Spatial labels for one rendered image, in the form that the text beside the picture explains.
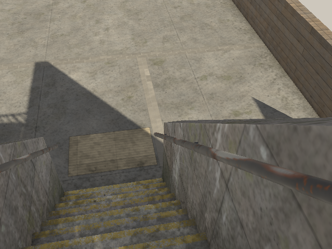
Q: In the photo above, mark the stairs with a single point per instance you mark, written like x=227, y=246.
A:
x=136, y=215

